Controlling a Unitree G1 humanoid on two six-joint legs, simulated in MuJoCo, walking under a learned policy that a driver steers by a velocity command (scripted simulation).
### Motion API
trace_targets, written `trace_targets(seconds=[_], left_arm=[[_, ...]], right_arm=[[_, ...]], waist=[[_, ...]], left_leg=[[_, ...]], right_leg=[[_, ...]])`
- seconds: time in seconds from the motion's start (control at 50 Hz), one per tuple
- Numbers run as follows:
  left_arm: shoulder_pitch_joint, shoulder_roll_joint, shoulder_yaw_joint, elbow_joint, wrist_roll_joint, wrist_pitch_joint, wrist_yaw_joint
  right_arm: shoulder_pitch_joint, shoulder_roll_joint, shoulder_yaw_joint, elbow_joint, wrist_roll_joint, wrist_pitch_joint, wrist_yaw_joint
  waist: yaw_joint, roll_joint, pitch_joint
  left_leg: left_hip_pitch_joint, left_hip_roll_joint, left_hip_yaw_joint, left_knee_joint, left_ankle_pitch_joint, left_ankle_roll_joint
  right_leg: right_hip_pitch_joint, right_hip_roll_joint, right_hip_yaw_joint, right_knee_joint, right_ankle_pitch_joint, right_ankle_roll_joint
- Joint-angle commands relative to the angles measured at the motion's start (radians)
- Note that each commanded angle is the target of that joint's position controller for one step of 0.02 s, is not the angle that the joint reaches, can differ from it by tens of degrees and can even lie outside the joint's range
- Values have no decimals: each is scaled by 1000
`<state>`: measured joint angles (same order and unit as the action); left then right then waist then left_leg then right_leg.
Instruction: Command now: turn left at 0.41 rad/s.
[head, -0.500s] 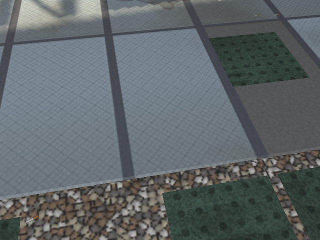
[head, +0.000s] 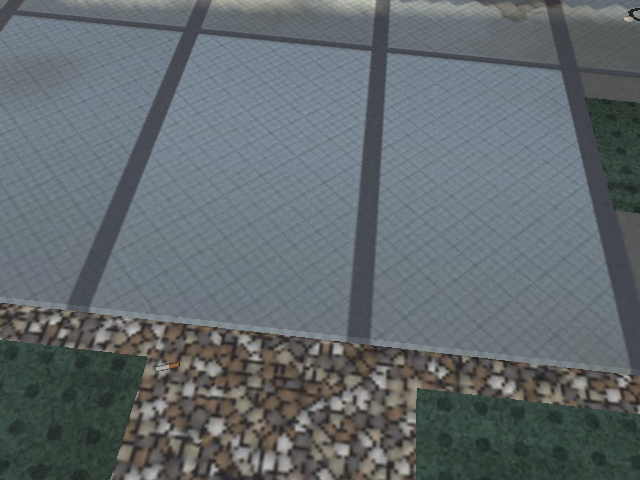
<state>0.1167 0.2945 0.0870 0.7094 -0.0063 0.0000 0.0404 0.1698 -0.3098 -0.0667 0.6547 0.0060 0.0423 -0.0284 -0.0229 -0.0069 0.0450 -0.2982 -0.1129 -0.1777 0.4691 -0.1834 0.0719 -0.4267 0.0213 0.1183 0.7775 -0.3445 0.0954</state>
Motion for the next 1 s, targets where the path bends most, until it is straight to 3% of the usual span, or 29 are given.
trace_targets(seconds=[0.02, 0.06, 0.1, 0.12, 0.14, 0.16, 0.18, 0.2, 0.24, 0.36, 0.42, 0.46, 0.48, 0.5, 0.52, 0.54, 0.56, 0.64, 0.7, 0.74, 0.76, 0.78, 0.8, 0.82, 0.84, 0.86, 0.88, 0.92, 1.0], left_arm=[[-17, 87, 19, -68, -3, -30, -12], [19, 77, 13, -56, -3, -36, -25], [52, 34, -6, -38, 16, -44, -41], [36, 72, -6, -46, 34, -46, -41], [-16, 114, -8, -68, 41, -45, -38], [-52, 85, -18, -63, 45, -44, -41], [-56, 79, -17, -65, 30, -44, -45], [-19, 102, -12, -52, 21, -44, -44], [-4, 158, -1, -54, 6, -44, -38], [24, 160, 10, -94, -12, -10, -13], [12, 152, 14, -129, -17, 9, -11], [17, 131, 9, -148, -19, 14, -15], [34, 115, 5, -153, -17, 16, -20], [38, 136, 15, -152, -13, 18, -24], [46, 170, 32, -149, -13, 20, -28], [59, 162, 35, -138, -18, 28, -31], [61, 128, 24, -134, -21, 36, -33], [4, 76, -5, -175, -20, 41, -55], [28, 109, 4, -187, -24, 42, -66], [106, 119, 18, -165, -15, 46, -62], [143, 156, 34, -159, -9, 46, -49], [173, 290, 65, -186, -8, 42, -31], [190, 303, 58, -203, 29, 18, -40], [210, 260, 49, -187, 28, -5, -48], [193, 219, 37, -169, 7, -19, -48], [160, 182, 25, -169, -8, -21, -42], [135, 162, 12, -171, -9, -21, -35], [139, 128, -5, -161, 10, -31, -25], [185, 146, -1, -124, 13, -60, -23]], right_arm=[[-23, -156, -42, -71, -4, -5, 3], [-39, -124, -26, -68, -6, -1, 5], [-28, -49, 6, -44, -6, -4, 7], [39, -24, 14, -19, -26, -14, 10], [121, -36, 10, -2, -45, -25, 14], [78, -58, 4, -8, -48, -30, 12], [24, -90, -4, -2, -47, -33, 8], [-33, -96, -9, -8, -42, -33, 4], [-43, -88, -13, -17, -34, -26, -3], [-17, -61, -25, -8, -19, -52, -1], [7, -75, -40, -6, -16, -56, 7], [37, -113, -54, -4, -20, -51, 6], [52, -137, -59, -3, -27, -50, 5], [36, -129, -54, -20, -30, -54, -2], [26, -114, -44, -33, -29, -58, -9], [-12, -107, -40, -42, -21, -59, -15], [-40, -117, -42, -40, -12, -57, -16], [-35, -152, -54, -32, -13, -28, -17], [-15, -178, -63, -21, 5, -19, -8], [-21, -163, -58, -13, 25, -24, -2], [39, -124, -48, 11, 19, -31, 4], [49, -57, -27, -18, -37, -34, 10], [-69, -76, -27, -67, -37, -41, 3], [-97, -109, -38, -72, -9, -46, 4], [-96, -121, -43, -68, 3, -52, 8], [-85, -130, -50, -46, 2, -56, 9], [-80, -133, -51, -39, -3, -60, 11], [-39, -104, -42, -6, -2, -76, 27], [-83, -71, -23, 8, 6, -95, 39]], waist=[[-16, 162, -130], [-2, 154, -148], [31, 116, -144], [-12, 24, -144], [-94, -128, -130], [-86, -173, -91], [-51, -143, -59], [-17, -135, -51], [-12, -156, -21], [12, -109, -80], [13, -32, -102], [13, 97, -98], [13, 192, -97], [4, 240, -106], [9, 153, -101], [31, 84, -90], [38, 71, -66], [-5, 145, -88], [-7, 171, -126], [36, 142, -135], [40, 49, -132], [18, -267, -126], [85, -262, -180], [99, -160, -172], [74, -129, -121], [60, -98, -87], [49, -124, -59], [37, -149, -71], [72, -116, -39]], left_leg=[[130, 269, -301, -101, 144, 155], [133, 269, -287, -69, 207, 142], [73, 220, -228, -51, 148, 75], [43, 164, -154, 5, 14, 18], [31, 73, -47, 64, -205, -34], [91, 87, -4, 4, -172, -73], [123, 90, 6, -14, -101, -87], [133, 83, 20, -3, -62, -87], [104, 82, 44, 15, -59, -83], [66, 75, 101, 49, -48, -79], [130, 115, 80, 16, 15, -46], [207, 235, -39, -69, 85, 38], [244, 372, -167, -122, 193, 126], [244, 506, -262, -144, 339, 226], [215, 539, -251, -140, 418, 257], [193, 500, -168, -125, 405, 224], [184, 444, -82, -127, 368, 181], [186, 364, 105, -115, 396, 147], [201, 396, 131, -74, 390, 133], [148, 378, 181, 17, 279, 74], [50, 328, 249, 143, 130, 2], [-242, 202, 335, 465, -361, -113], [-382, 100, 172, 669, -524, -137], [-424, 128, 107, 736, -458, -122], [-457, 155, 94, 700, -348, -99], [-467, 179, 100, 659, -262, -93], [-449, 184, 106, 616, -189, -98], [-394, 175, 140, 573, -65, -109], [-377, 183, 153, 376, 50, -113]], right_leg=[[21, -3, -22, -63, -17, -14], [97, -19, -43, -162, 24, -31], [272, -45, -37, -429, 258, -64], [329, -137, 75, -445, 393, -100], [301, -228, 173, -422, 548, -178], [161, -252, 219, -459, 371, -254], [135, -189, 193, -471, 209, -226], [126, -160, 180, -471, 137, -194], [119, -159, 214, -472, 126, -191], [182, -145, 288, -376, 303, -236], [116, -85, 255, -297, 291, -207], [-9, 4, 137, -151, 162, -143], [-85, 54, 50, -25, 14, -106], [-143, 43, -2, 209, -267, -77], [-167, 6, 2, 386, -304, -56], [-164, -22, 5, 433, -260, -44], [-172, -42, -12, 379, -197, -35], [-57, -65, -117, 144, -100, -19], [44, -48, -168, -45, -39, -43], [179, -4, -208, -250, 121, -88], [296, -11, -139, -348, 252, -125], [459, -280, 253, -385, 649, -238], [404, -415, 473, -428, 572, -445], [405, -376, 452, -480, 262, -449], [385, -319, 409, -510, -41, -391], [367, -287, 375, -534, -203, -345], [336, -260, 347, -558, -228, -327], [333, -224, 269, -594, -157, -308], [366, -223, 161, -623, -17, -294]])
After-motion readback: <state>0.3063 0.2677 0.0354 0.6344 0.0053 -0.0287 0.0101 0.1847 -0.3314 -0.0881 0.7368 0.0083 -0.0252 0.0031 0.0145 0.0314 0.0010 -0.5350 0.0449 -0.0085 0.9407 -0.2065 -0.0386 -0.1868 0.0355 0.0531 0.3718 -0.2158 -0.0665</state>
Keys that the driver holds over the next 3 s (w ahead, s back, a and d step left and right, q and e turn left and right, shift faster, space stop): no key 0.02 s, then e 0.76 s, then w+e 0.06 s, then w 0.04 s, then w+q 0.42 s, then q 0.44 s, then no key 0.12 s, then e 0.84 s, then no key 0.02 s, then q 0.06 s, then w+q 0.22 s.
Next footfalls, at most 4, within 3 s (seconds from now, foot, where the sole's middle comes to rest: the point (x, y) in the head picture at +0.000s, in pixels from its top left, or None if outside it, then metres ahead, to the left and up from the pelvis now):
0.12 right None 0.06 -0.15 -0.78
0.76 right None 0.01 -0.19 -0.78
1.36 left None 0.34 -0.03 -0.78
1.84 right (431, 475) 0.46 -0.24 -0.78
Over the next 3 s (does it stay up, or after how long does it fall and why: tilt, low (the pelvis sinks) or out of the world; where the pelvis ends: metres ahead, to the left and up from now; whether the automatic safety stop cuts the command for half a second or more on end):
stays up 0.39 -0.17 0.00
